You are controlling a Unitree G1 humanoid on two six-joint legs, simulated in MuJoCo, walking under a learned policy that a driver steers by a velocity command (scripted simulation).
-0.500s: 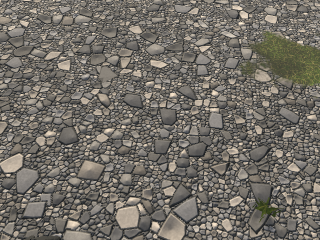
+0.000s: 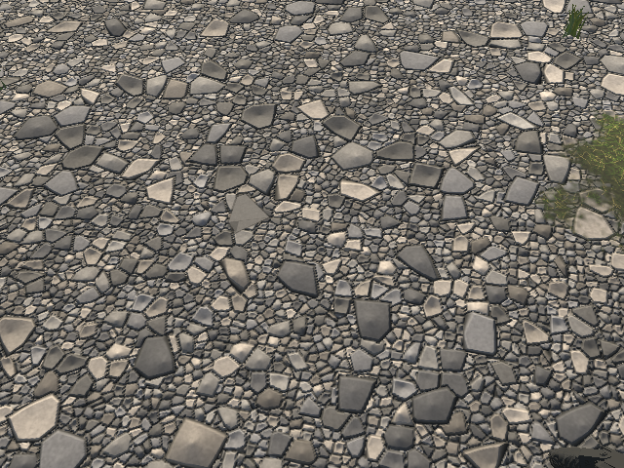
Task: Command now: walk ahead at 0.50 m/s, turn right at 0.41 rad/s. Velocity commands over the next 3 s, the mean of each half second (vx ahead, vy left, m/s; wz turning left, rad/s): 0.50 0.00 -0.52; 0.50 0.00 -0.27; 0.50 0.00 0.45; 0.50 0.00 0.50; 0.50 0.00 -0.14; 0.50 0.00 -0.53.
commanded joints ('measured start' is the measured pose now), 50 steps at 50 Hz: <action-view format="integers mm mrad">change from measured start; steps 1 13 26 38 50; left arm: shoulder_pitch -15 -61 -335 -59 -127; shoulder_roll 193 159 59 178 155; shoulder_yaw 53 40 7 55 38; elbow -66 -121 -237 -201 -94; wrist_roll -9 -6 -5 7 32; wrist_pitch -3 16 20 8 -43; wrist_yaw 17 20 -43 -27 -6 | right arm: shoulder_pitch -84 155 194 141 34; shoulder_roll -63 -97 -180 -168 -69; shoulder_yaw -14 -51 -72 -37 -22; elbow -75 -7 103 33 45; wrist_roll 11 5 18 54 32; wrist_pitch -20 -10 -6 -41 17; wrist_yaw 6 0 -11 5 15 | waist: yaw -14 -135 -163 -1 -36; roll -116 57 15 -60 -72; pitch -26 -45 37 -185 22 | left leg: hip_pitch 142 623 559 -196 -45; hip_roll -58 250 194 53 57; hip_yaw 31 -337 159 32 49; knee -124 -446 -544 588 37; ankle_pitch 157 -194 223 -266 278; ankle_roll -19 222 200 59 19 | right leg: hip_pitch -98 -620 -521 317 7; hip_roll -211 -155 -188 -381 -267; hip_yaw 198 20 -103 377 -142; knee -94 896 395 -9 -203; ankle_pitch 110 -193 216 7 250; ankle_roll -148 64 57 -244 -124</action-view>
